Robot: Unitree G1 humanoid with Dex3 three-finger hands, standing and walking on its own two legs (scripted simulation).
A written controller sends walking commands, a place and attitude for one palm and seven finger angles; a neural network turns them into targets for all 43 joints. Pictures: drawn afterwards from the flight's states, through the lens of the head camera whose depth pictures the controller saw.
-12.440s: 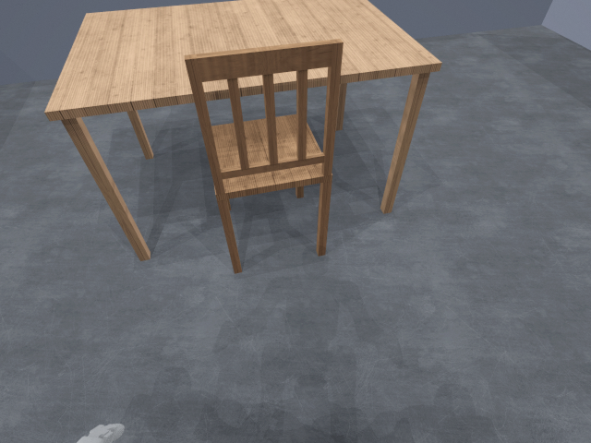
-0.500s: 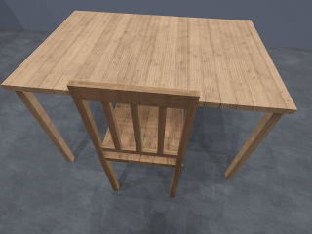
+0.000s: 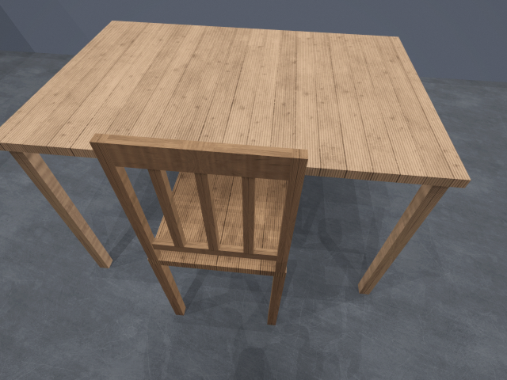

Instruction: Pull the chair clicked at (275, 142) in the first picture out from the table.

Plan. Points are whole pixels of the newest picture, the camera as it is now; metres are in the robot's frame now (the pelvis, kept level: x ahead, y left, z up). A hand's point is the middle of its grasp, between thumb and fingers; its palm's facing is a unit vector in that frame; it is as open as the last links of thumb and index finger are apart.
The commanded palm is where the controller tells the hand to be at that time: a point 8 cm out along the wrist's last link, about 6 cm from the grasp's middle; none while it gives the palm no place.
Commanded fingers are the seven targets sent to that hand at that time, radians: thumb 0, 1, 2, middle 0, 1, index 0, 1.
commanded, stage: come to a stop and stand still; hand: left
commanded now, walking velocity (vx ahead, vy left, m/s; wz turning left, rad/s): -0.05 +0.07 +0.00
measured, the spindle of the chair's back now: (209, 214) +0.47 +0.13 -0.09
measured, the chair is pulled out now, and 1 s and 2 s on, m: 0.00 0.00 0.00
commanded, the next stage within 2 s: look again from close up in 0.96 s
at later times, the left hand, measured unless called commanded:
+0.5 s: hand out of the picture -0.01 +0.15 -0.17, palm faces +0.07 -0.98 -0.17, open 7.3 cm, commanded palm none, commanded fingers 0.00 0.90 0.90 -0.20 -0.30 -0.20 -0.30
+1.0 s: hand out of the picture -0.05 +0.16 -0.17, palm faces +0.05 -0.99 -0.16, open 7.4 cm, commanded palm none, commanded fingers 0.00 0.90 0.90 -0.20 -0.30 -0.20 -0.30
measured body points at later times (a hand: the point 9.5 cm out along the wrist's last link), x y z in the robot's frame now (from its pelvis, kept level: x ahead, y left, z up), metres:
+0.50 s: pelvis +0.00 -0.01 +0.01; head +0.01 -0.01 +0.46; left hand -0.02 +0.20 -0.16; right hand +0.03 -0.23 -0.15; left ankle -0.04 +0.10 -0.73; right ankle -0.01 -0.10 -0.73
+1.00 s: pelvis -0.02 +0.01 +0.01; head -0.01 +0.01 +0.46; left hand -0.05 +0.21 -0.15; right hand -0.06 -0.18 -0.16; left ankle -0.04 +0.10 -0.73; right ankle -0.01 -0.10 -0.73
